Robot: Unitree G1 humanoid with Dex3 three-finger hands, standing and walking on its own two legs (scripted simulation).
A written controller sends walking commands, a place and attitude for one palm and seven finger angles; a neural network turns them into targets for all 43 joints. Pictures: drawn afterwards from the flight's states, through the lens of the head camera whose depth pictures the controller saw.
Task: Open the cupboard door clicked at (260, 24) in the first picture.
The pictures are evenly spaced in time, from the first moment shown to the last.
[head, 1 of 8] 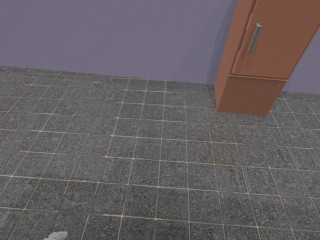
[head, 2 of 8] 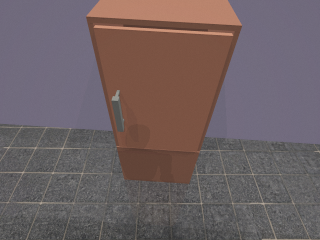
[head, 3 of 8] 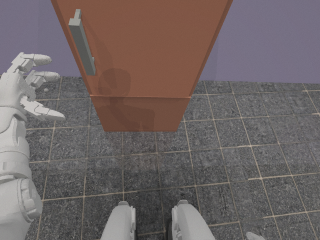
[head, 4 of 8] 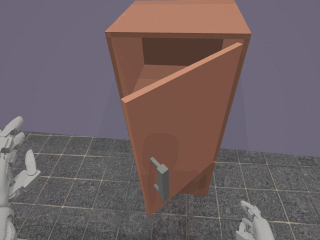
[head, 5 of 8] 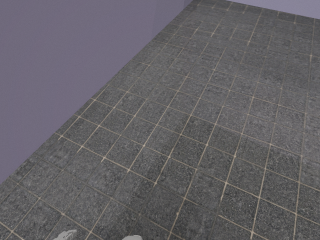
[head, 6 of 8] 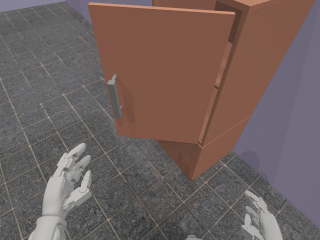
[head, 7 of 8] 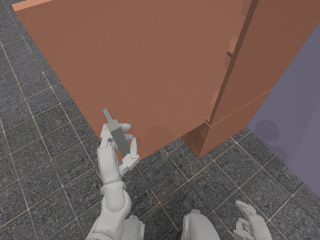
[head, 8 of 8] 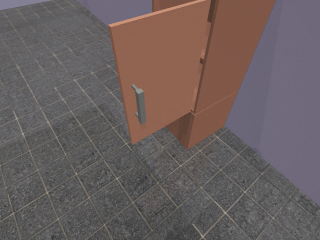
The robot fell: no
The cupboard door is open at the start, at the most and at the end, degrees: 0 91 91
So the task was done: yes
